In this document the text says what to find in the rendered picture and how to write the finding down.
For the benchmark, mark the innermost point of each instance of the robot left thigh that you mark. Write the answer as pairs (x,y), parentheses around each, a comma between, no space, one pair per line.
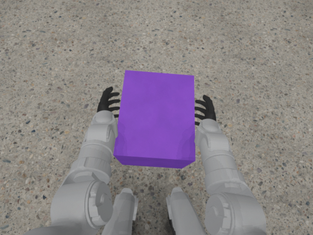
(124,212)

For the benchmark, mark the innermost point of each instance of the left robot hand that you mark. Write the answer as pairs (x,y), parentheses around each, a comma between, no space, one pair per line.
(104,103)

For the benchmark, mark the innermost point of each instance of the robot right upper arm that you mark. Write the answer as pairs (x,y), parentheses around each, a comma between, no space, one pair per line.
(234,214)

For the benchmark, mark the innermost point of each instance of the robot right forearm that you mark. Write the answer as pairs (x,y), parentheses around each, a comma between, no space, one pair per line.
(221,173)

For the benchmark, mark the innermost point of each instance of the left robot shin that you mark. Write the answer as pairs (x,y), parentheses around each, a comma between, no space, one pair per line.
(127,190)

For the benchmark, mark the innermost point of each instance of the robot left forearm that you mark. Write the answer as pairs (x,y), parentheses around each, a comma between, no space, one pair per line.
(96,151)

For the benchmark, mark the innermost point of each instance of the robot left upper arm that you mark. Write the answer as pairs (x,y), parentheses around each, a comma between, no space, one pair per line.
(78,209)

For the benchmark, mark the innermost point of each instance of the right robot hand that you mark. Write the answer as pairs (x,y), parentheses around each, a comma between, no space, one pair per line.
(208,112)

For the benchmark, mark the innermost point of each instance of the carton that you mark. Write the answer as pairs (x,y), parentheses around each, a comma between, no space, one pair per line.
(156,123)

